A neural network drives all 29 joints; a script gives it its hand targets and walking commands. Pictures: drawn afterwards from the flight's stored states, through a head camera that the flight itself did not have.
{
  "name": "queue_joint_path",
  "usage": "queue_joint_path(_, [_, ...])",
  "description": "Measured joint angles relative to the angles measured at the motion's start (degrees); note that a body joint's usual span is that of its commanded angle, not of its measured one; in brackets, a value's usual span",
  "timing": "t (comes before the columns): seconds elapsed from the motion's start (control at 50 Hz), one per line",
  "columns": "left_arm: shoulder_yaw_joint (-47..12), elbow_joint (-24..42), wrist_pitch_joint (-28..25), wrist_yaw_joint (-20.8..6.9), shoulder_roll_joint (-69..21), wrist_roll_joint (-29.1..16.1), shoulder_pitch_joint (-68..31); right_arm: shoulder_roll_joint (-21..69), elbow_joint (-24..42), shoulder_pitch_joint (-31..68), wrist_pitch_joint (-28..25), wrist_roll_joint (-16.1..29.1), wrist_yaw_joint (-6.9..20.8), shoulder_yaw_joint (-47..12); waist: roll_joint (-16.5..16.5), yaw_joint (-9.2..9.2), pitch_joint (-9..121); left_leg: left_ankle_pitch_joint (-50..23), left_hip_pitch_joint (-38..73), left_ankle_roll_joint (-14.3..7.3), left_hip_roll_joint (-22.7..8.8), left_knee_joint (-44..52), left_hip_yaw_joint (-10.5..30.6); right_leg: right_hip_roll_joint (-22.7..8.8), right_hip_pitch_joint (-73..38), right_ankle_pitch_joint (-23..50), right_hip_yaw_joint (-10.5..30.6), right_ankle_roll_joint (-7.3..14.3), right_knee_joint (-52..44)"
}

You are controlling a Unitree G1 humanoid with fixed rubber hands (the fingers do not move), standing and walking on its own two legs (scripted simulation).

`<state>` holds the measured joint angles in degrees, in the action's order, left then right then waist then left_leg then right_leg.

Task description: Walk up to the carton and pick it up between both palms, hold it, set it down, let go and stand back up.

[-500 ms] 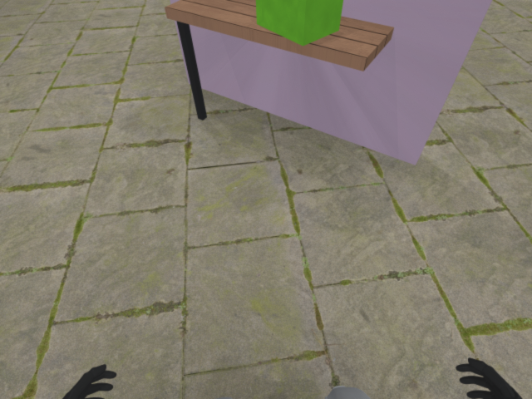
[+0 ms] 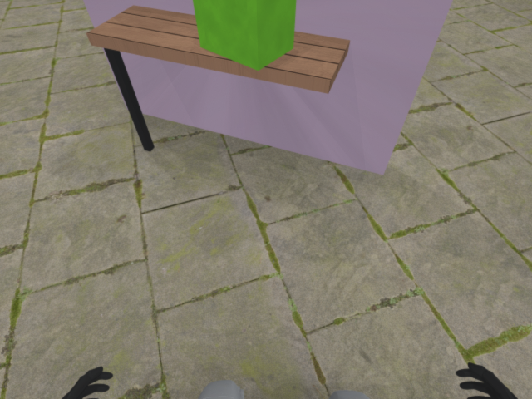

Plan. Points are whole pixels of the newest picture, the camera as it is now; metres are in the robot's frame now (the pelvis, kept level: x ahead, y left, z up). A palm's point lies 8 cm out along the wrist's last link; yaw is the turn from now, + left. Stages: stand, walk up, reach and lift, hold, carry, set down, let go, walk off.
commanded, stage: walk up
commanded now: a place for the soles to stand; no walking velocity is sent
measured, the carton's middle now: (244, 11) +1.27 +0.10 +0.03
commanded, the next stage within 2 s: none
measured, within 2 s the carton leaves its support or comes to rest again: neither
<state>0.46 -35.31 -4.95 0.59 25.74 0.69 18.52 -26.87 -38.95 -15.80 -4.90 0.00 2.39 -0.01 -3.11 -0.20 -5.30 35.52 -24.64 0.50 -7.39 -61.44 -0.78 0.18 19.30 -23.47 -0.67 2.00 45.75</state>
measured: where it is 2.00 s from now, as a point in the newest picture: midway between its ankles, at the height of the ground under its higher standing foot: (225, 297)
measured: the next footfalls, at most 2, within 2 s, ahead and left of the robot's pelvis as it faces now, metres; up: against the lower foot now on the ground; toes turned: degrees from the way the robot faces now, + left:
left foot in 0.04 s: +0.09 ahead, +0.14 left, +0.00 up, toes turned +5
right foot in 0.40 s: +0.28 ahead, -0.08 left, +0.00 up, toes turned -14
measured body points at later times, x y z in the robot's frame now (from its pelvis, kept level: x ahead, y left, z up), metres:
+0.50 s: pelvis +0.16 +0.06 -0.01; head +0.19 +0.05 +0.44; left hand +0.37 +0.34 -0.08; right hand +0.20 -0.27 -0.10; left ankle +0.08 +0.16 -0.63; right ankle +0.24 -0.07 -0.70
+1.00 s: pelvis +0.30 +0.11 -0.02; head +0.30 +0.10 +0.43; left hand +0.50 +0.39 -0.08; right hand +0.30 -0.22 -0.11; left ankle +0.31 +0.23 -0.69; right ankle +0.33 -0.03 -0.70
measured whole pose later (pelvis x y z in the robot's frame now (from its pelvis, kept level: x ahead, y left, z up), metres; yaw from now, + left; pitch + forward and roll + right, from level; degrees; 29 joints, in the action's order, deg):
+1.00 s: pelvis +0.30 +0.11 -0.02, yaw -15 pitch +0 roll -1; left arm 0.5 -38.3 -7.5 1.4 26.7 0.7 17.1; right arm -26.9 -39.0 -19.5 -3.0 0.0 2.7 0.0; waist -2.2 -0.2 -1.1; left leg 30.7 -26.4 -0.9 -6.3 -60.4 -5.8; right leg 0.6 32.1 -20.8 0.1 1.2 53.8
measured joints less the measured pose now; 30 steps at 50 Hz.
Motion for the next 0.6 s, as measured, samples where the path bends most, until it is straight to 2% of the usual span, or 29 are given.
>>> queue_joint_path(0.02, [0.0, 0.0, 0.0, 0.0, 0.0, 0.0, 0.8, 0.0, 0.0, 0.3, 0.0, 0.0, 0.2, 0.0, 0.0, -0.02, 0.0, -0.8, -0.1, -0.4, 0.0, 4.8, 0.2, -0.3, -0.4, -1.0, 0.4, 0.0, 0.6])
queue_joint_path(0.06, [0.0, -0.4, 0.7, 0.0, 0.2, 0.0, 2.0, 0.2, 0.0, 0.3, -0.1, 0.0, 0.3, 0.0, 1.1, -0.05, 1.0, -9.6, 0.2, -0.3, 0.8, 7.8, -1.5, -1.5, 0.6, -3.3, 2.2, 0.3, 3.8])
queue_joint_path(0.08, [0.0, -0.9, 1.2, 0.0, 0.1, 0.0, 2.4, 0.3, 0.0, 0.3, -0.2, 0.0, 0.3, 0.0, 1.8, -0.10, 1.6, -9.1, 0.2, -0.6, 1.2, 6.8, -2.9, -1.6, 2.6, -4.5, 3.4, 0.5, 8.1])
queue_joint_path(0.14, [0.0, -1.6, 2.0, 0.0, 0.1, 0.0, 2.0, 0.3, -0.1, -1.0, -0.3, 0.0, 0.3, 0.0, 2.8, -0.10, 4.6, -5.2, 0.6, -1.8, 1.2, 6.9, -6.2, 0.3, 10.8, -3.7, 3.7, 0.5, 21.5])
queue_joint_path(0.2, [0.0, -1.6, 1.3, -0.1, 0.1, 0.0, 0.0, 0.3, 0.0, -1.7, -0.3, 0.0, -0.1, 0.0, 3.5, -0.06, 5.0, -4.2, 3.1, -2.4, 1.5, 9.4, -8.9, 0.9, 16.1, -1.4, 3.5, 0.5, 26.0])
queue_joint_path(0.26, [0.0, -1.6, 1.1, -0.2, 0.1, 0.0, -2.6, 0.3, 0.0, -1.8, -0.3, 0.0, -0.7, 0.0, 4.0, -0.03, 4.4, -3.0, 5.7, -2.8, 1.9, 10.9, -11.6, 0.4, 19.5, -1.4, 3.0, 0.5, 23.5])
queue_joint_path(0.32, [0.0, -1.5, 1.1, -0.2, 0.2, 0.0, -6.3, 0.3, 0.0, -1.9, -0.2, 0.0, -0.9, 0.0, 4.1, -0.02, 2.9, -1.3, 7.6, -2.9, 2.2, 11.4, -13.6, -0.1, 20.7, 0.9, 1.3, 0.4, 14.3])
queue_joint_path(0.38, [0.0, -1.5, 0.9, -0.2, 0.2, 0.0, -8.1, 0.3, -0.1, -1.9, 0.2, 0.0, -0.9, 0.0, 4.1, 0.00, 2.3, 1.0, 9.4, -2.7, 2.5, 11.1, -15.4, 0.0, 18.7, 6.6, -1.8, 0.4, 3.2])
queue_joint_path(0.4, [0.0, -1.6, 0.7, -0.2, 0.1, 0.0, -8.2, 0.3, -0.1, -1.9, 0.5, 0.0, -0.9, 0.0, 3.6, 0.00, 2.1, 1.7, 9.5, -2.5, 2.1, 9.3, -15.5, 0.4, 17.3, 10.5, -2.4, 0.8, 0.8])
queue_joint_path(0.44, [0.0, -1.6, 0.0, 0.1, 0.1, 0.0, -8.2, 0.5, -0.1, -1.8, 0.7, 0.0, -0.9, 0.0, 1.7, 0.08, -1.1, -1.0, 9.3, -1.6, 0.4, 0.6, -12.9, 1.5, 14.2, 10.4, -3.4, 0.9, 2.8])
queue_joint_path(0.48, [0.0, -1.6, -0.2, 0.7, 0.1, 0.0, -6.3, 0.8, -0.1, -1.8, 1.5, 0.0, -0.8, 0.0, 1.1, 0.12, -2.5, -1.9, 7.1, 0.7, 1.7, -10.0, -7.7, 1.5, 10.5, 7.1, -3.4, 1.1, 4.0])
queue_joint_path(0.52, [0.0, -1.6, 0.0, 1.5, 0.1, 0.0, -3.6, 0.7, -0.1, -1.8, 2.2, 0.0, -0.8, 0.0, 0.7, 0.06, -2.0, -1.8, 4.0, 1.2, 2.0, -16.4, -4.3, 0.8, 7.1, 4.9, -3.4, 1.8, 3.5])
queue_joint_path(0.56, [0.0, -1.8, 0.1, 2.0, 0.1, 0.0, -1.5, 0.6, 0.0, -1.6, 2.3, 0.0, -0.6, 0.0, 0.6, 0.03, -1.1, -1.8, 0.7, 1.2, 2.0, -16.5, -2.2, -0.7, 4.8, 3.6, -3.5, 2.0, 3.0])
queue_joint_path(0.6, [0.0, -2.0, 0.1, 2.0, 0.1, 0.0, -0.2, 0.3, 0.0, -1.0, 2.3, 0.0, -0.2, 0.0, 0.3, -0.01, -0.9, -2.0, -1.6, 0.8, 1.6, -12.0, -0.5, -2.0, 3.3, 2.7, -3.5, 2.0, 3.0])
